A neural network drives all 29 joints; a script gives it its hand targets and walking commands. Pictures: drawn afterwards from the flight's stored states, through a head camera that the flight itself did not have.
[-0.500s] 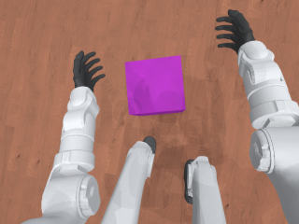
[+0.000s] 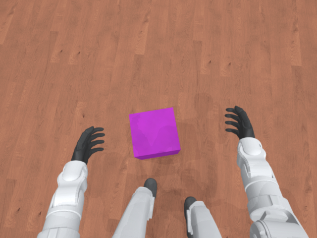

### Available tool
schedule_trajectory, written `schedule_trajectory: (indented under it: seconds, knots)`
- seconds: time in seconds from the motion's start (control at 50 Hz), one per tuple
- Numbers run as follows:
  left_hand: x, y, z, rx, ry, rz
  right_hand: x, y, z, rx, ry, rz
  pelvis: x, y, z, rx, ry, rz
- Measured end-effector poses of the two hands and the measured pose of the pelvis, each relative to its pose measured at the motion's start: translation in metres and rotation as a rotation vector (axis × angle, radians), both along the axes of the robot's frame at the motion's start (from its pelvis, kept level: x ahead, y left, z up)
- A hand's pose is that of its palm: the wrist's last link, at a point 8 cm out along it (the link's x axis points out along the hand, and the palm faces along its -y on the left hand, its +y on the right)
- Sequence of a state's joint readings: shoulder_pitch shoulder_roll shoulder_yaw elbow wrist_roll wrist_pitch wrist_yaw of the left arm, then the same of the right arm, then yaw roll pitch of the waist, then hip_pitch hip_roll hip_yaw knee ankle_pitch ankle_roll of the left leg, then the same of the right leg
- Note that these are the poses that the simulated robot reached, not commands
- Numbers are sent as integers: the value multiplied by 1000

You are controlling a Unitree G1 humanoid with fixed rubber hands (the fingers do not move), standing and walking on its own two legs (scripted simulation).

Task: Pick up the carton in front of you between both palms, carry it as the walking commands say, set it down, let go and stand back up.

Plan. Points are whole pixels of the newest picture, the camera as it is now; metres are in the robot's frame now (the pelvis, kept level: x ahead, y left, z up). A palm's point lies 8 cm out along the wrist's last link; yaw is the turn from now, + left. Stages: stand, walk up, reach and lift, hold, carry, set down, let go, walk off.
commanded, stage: let go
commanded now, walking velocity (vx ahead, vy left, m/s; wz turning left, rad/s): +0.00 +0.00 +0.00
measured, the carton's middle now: (155, 136) +0.44 +0.10 -0.59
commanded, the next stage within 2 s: stand in 1.02 s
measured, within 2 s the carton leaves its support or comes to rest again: neither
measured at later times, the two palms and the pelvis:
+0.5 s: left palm (62, 183) +0.22 +0.23 +0.00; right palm (290, 181) +0.28 -0.22 -0.02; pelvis +0.08 +0.00 +0.06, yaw +2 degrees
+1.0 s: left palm (64, 192) +0.21 +0.22 +0.00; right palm (316, 203) +0.25 -0.26 -0.01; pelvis +0.06 -0.04 +0.06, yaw +4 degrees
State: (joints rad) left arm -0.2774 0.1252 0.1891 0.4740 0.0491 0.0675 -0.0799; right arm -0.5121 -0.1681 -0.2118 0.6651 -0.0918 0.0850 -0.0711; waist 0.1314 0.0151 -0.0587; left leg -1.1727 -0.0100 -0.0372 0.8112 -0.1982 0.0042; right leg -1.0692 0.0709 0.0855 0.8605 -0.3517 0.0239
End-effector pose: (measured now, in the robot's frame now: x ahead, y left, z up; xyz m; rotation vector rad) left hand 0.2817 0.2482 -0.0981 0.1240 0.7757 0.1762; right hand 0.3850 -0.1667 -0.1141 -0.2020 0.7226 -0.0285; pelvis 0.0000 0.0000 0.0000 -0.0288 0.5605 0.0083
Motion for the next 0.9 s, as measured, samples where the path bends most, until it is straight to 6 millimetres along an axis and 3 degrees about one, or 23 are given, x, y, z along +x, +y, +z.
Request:
schedule_trajectory:
  seconds: [0.06,0.16,0.24,0.32,0.4,0.54,0.64,0.8,0.9]
  knots:
    - [-10,9,22,24,10,-64,-24,-6,15,-22,3,-19,6,7,12,1,-81,7]
    - [-42,16,50,22,40,-79,-57,-5,39,-5,18,1,22,16,30,11,-191,9]
    - [-67,12,66,-3,50,-52,-72,-7,54,2,33,16,35,19,41,22,-277,14]
    - [-78,8,78,2,53,-42,-82,-11,70,0,34,45,48,17,49,32,-367,24]
    - [-78,1,84,-5,56,-49,-92,-26,85,-14,41,24,62,11,55,43,-437,21]
    - [-49,-17,98,32,11,-84,-110,-58,101,13,28,-28,79,-5,61,51,-499,14]
    - [-38,-29,103,35,7,-97,-131,-83,105,11,49,-44,83,-19,63,58,-526,11]
    - [-53,-43,96,25,45,-64,-149,-100,103,19,72,-46,79,-38,62,70,-555,22]
    - [-58,-38,98,38,1,-20,-142,-98,103,-4,46,-34,70,-43,59,78,-555,40]
